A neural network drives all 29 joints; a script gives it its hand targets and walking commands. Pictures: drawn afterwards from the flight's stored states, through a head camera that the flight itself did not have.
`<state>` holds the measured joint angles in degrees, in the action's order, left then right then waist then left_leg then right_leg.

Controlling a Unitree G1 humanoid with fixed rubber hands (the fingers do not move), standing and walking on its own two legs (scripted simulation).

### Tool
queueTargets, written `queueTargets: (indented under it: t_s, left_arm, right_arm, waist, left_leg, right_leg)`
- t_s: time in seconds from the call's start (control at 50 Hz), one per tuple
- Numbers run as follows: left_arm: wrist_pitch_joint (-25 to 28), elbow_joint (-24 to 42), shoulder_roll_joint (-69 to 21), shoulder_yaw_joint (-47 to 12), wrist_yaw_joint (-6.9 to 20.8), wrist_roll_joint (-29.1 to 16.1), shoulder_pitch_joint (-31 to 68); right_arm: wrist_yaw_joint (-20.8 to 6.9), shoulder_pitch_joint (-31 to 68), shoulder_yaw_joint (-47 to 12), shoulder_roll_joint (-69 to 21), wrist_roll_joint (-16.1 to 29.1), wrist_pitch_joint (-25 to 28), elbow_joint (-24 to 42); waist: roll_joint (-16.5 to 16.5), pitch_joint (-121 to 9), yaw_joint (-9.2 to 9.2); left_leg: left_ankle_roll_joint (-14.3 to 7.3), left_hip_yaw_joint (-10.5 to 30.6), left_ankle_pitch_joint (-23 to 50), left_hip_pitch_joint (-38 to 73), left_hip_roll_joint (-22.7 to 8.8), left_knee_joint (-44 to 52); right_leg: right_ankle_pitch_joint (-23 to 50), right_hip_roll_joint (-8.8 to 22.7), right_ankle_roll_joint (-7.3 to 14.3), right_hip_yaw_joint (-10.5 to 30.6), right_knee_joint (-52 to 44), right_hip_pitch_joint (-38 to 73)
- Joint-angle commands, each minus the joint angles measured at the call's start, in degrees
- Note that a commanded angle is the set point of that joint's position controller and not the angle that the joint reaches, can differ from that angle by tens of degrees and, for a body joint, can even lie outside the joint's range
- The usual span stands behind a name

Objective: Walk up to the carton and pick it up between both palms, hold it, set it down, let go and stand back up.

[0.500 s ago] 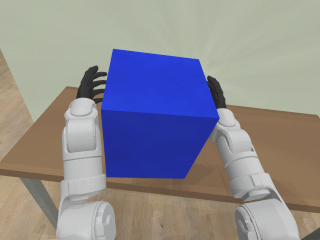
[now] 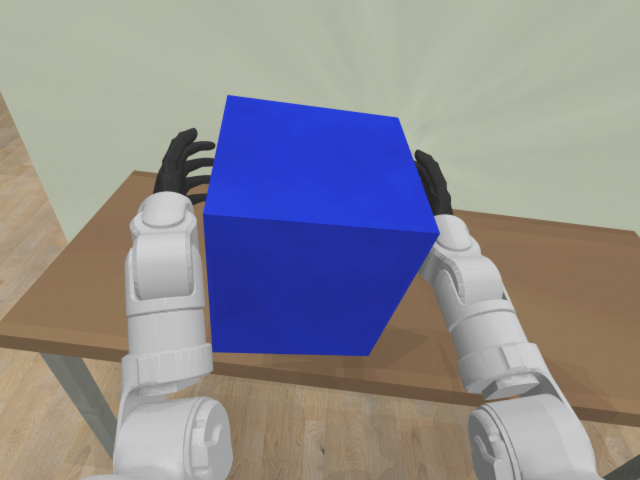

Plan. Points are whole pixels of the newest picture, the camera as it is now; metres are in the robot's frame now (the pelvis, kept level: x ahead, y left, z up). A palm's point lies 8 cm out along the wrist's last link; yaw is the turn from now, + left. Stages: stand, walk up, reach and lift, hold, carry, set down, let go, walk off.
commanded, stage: hold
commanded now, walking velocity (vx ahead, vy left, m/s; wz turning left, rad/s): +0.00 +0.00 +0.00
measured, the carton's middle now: (303, 236) +0.37 +0.02 +0.15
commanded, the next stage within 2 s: none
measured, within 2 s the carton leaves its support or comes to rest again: neither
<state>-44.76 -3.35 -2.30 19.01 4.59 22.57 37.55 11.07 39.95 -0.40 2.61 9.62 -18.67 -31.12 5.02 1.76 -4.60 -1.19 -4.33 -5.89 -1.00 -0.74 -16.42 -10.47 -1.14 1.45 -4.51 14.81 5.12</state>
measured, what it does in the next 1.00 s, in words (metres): stands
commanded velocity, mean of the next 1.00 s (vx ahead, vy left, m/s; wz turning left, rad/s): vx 0.00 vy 0.00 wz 0.00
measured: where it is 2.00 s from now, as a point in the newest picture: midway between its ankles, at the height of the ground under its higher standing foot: outside the picture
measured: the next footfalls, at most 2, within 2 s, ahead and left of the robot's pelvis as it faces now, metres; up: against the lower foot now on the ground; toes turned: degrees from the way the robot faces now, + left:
none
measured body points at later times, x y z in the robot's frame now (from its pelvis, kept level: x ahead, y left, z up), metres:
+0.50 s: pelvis +0.00 +0.00 +0.00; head -0.05 +0.04 +0.44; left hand +0.37 +0.17 +0.21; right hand +0.37 -0.14 +0.20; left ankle +0.05 +0.11 -0.75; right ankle -0.01 -0.09 -0.75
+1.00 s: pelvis +0.00 +0.00 +0.00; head -0.05 +0.04 +0.44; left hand +0.37 +0.17 +0.22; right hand +0.38 -0.14 +0.20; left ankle +0.05 +0.11 -0.75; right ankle -0.01 -0.09 -0.75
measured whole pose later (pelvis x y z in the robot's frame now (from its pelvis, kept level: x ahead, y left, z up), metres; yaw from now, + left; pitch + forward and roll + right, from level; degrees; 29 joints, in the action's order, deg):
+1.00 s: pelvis +0.00 +0.00 +0.00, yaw +0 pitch -9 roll +0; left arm -45.3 -2.4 -2.3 19.2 5.0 22.8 37.2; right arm 11.1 40.0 -0.7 2.4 9.7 -18.5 -31.2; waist 5.1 1.6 -4.8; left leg -1.1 -4.2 -6.0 -1.0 -0.7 -16.4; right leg -10.6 -1.1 1.5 -4.6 14.7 5.2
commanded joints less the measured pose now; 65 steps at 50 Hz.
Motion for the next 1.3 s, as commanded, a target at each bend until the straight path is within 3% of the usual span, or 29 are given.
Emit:
queueTargets:
  t_s: [0.0,0.02,0.18,0.34,0.4,0.44,0.46,0.52,0.56,0.72,0.78,0.86,0.94,1.0,1.16,1.28]
  left_arm:
    - [1.59,1.9,-26.04,-24.36,7.1,-7.93,27.43]
    - [1.63,1.59,-25.93,-24.57,7.2,-8.18,27.32]
    - [1.96,3.05,-26.67,-26.14,6.5,-8.73,27.64]
    - [1.25,5.71,-26.41,-26.04,7.35,-8.93,25.16]
    - [1.12,4.06,-25.31,-24.88,7.8,-8.38,25.7]
    - [1.18,3.43,-24.96,-24.89,7.54,-8.17,26.82]
    - [1.29,3.98,-25.75,-25.91,7.45,-8.56,27.73]
    - [1.26,1.67,-26.71,-25.67,6.94,-8.66,28.39]
    - [1.49,2.94,-27.17,-26.98,6.67,-9.39,29.38]
    - [1.24,2.15,-25.77,-24.45,6.99,-8.01,26.53]
    - [0.78,1.01,-24.68,-22.8,7.65,-7.48,26.41]
    - [1.49,1.42,-25.05,-23.55,7.53,-8.07,29.63]
    - [2.05,2.95,-26.08,-25.96,6.93,-8.95,28.85]
    - [1.33,1.06,-25.8,-24.52,7.06,-8.0,26.86]
    - [1.08,4.63,-26.18,-25.85,7.17,-8.25,26.88]
    - [0.79,3.2,-26.27,-25.48,7.03,-8.53,27.19]
  right_arm:
    - [-4.61,40.23,-16.95,-29.28,4.23,4.41,17.01]
    - [-4.55,39.69,-16.58,-29.35,3.73,4.24,16.87]
    - [-4.9,39.73,-17.04,-29.43,4.39,4.53,17.17]
    - [-3.72,39.23,-19.81,-29.56,6.29,4.13,20.89]
    - [-3.57,39.24,-19.09,-29.93,5.49,3.43,19.97]
    - [-4.08,39.56,-18.17,-29.44,5.05,3.34,18.93]
    - [-4.39,39.58,-17.31,-29.35,4.82,3.45,19.06]
    - [-4.98,40.55,-15.61,-28.91,3.63,3.69,17.31]
    - [-5.2,41.16,-15.74,-29.16,3.71,4.06,17.88]
    - [-4.68,39.26,-16.88,-29.12,3.9,4.05,17.29]
    - [-4.51,40.28,-17.11,-29.05,3.88,3.69,16.93]
    - [-5.06,41.46,-15.95,-30.02,3.51,4.15,16.16]
    - [-4.77,41.42,-16.99,-30.32,3.88,4.91,18.6]
    - [-4.36,40.27,-16.79,-28.79,4.15,4.29,17.43]
    - [-4.51,37.97,-16.84,-28.76,4.77,3.72,17.03]
    - [-5.26,40.39,-16.02,-27.85,3.9,3.99,18.15]
  waist:
    - [-5.6,-17.05,0.14]
    - [-5.68,-17.15,-0.94]
    - [-5.75,-18.09,-0.68]
    - [-3.74,-19.41,-0.48]
    - [-2.7,-15.57,-0.51]
    - [-4.91,-15.08,-0.25]
    - [-5.58,-15.87,-1.15]
    - [-6.46,-14.95,-0.84]
    - [-6.89,-17.15,-1.15]
    - [-3.63,-17.71,-0.5]
    - [-2.93,-15.52,-0.28]
    - [-4.71,-15.04,-0.13]
    - [-4.67,-20.13,-1.16]
    - [-5.36,-16.48,-1.13]
    - [-6.09,-16.34,-1.2]
    - [-5.55,-16.58,-0.83]
  left_leg:
    - [0.22,0.23,8.24,13.22,1.13,-0.43]
    - [0.33,0.27,7.17,13.07,1.22,-0.24]
    - [0.91,0.51,9.55,14.2,1.17,-1.09]
    - [0.83,0.63,14.71,15.44,1.57,-2.39]
    - [-0.03,0.31,9.21,13.17,1.7,-0.94]
    - [0.02,0.22,6.75,12.21,1.41,-0.14]
    - [0.15,0.53,5.65,11.87,1.16,0.13]
    - [0.29,0.41,3.62,11.64,0.84,0.62]
    - [0.72,0.79,5.57,12.52,0.64,0.09]
    - [0.02,0.56,9.93,13.93,1.13,-1.02]
    - [-0.32,0.29,6.86,12.45,1.42,-0.03]
    - [-0.54,-0.08,5.01,11.49,1.49,0.31]
    - [0.36,0.43,9.68,14.65,1.45,-1.24]
    - [0.48,0.28,8.28,14.7,1.32,-0.75]
    - [1.23,0.55,10.84,14.18,1.21,-1.16]
    - [0.83,0.6,7.36,13.92,0.73,-0.05]
  right_leg:
    - [7.8,-1.17,-3.57,-0.28,-2.88,-5.08]
    - [6.98,-0.94,-3.81,-0.64,-2.94,-5.57]
    - [6.94,-1.49,-3.48,-0.78,-2.74,-6.65]
    - [14.96,-1.54,-4.23,-0.26,-2.18,-3.3]
    - [11.1,-1.09,-4.51,-0.32,-2.89,-4.37]
    - [7.99,-0.86,-3.88,-0.25,-2.96,-4.94]
    - [6.54,-0.88,-3.61,-0.63,-3.05,-5.82]
    - [2.91,-1.01,-2.98,-0.7,-3.44,-7.42]
    - [4.48,-1.05,-3.07,-0.6,-2.76,-7.5]
    - [9.83,-1.1,-3.98,-0.55,-2.81,-5.38]
    - [7.43,-0.78,-4.26,-0.39,-3.36,-4.83]
    - [5.2,-0.48,-3.9,-0.58,-3.25,-6.8]
    - [9.72,-1.18,-3.84,-0.85,-2.55,-5.3]
    - [8.24,-1.21,-3.81,-0.59,-3.16,-6.15]
    - [9.88,-1.26,-3.51,-0.88,-2.42,-5.87]
    - [5.27,-1.78,-3.21,-1.14,-2.97,-7.06]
